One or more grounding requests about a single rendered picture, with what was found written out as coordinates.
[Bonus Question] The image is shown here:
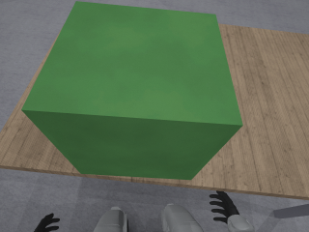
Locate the table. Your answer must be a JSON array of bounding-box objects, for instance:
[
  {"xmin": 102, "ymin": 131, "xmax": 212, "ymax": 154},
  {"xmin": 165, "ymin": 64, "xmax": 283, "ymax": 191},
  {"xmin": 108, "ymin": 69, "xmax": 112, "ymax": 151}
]
[{"xmin": 0, "ymin": 23, "xmax": 309, "ymax": 218}]

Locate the robot left hand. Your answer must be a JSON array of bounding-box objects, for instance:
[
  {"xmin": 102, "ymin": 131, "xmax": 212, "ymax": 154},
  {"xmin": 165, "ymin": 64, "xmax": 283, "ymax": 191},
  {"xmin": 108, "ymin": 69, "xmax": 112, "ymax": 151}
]
[{"xmin": 34, "ymin": 213, "xmax": 60, "ymax": 232}]

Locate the carton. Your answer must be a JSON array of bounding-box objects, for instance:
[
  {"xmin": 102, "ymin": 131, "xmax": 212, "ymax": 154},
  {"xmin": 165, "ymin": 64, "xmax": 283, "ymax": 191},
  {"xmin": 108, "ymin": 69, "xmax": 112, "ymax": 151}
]
[{"xmin": 21, "ymin": 1, "xmax": 243, "ymax": 181}]

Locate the robot right forearm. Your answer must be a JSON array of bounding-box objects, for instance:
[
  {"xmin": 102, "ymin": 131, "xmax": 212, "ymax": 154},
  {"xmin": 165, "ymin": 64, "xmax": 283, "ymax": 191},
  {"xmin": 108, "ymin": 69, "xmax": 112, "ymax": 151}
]
[{"xmin": 227, "ymin": 215, "xmax": 256, "ymax": 232}]

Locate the robot left thigh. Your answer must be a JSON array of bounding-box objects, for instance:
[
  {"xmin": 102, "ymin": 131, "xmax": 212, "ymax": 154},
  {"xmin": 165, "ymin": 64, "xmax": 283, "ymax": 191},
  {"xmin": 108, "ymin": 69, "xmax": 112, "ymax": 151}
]
[{"xmin": 94, "ymin": 210, "xmax": 127, "ymax": 232}]

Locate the left robot shin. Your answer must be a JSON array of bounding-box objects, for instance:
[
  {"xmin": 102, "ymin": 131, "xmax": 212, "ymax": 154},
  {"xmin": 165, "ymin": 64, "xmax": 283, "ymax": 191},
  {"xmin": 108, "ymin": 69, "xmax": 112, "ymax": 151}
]
[{"xmin": 111, "ymin": 206, "xmax": 121, "ymax": 210}]

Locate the robot right hand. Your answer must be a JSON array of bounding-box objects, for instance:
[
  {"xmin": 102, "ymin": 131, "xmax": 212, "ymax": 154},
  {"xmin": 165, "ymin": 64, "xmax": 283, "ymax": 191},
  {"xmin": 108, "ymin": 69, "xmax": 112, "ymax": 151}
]
[{"xmin": 209, "ymin": 190, "xmax": 239, "ymax": 224}]

